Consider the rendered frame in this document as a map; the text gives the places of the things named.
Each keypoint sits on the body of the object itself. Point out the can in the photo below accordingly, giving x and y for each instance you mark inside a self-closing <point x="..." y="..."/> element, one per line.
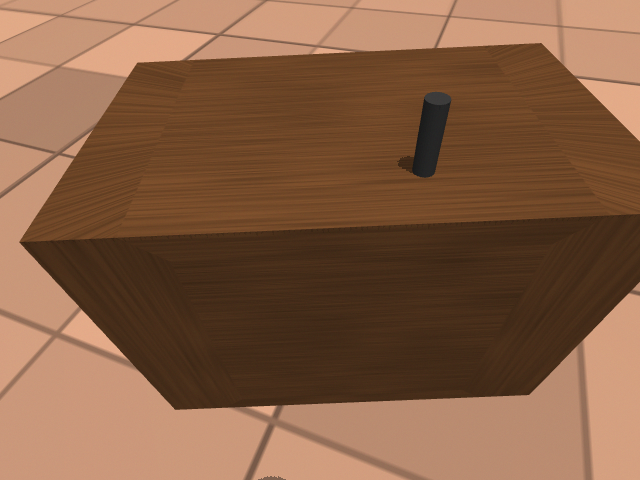
<point x="432" y="125"/>

